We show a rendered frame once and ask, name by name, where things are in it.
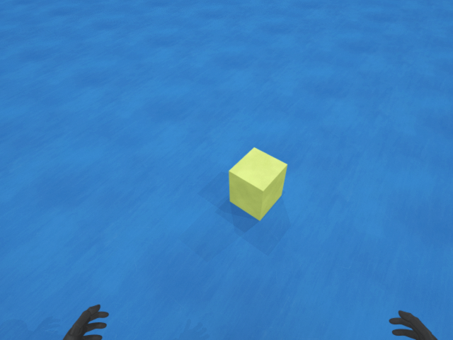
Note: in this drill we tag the carton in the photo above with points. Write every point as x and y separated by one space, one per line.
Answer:
256 182

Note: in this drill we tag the robot right hand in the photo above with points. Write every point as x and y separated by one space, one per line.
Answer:
419 330

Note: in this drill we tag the robot left hand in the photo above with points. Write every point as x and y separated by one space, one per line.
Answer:
81 326

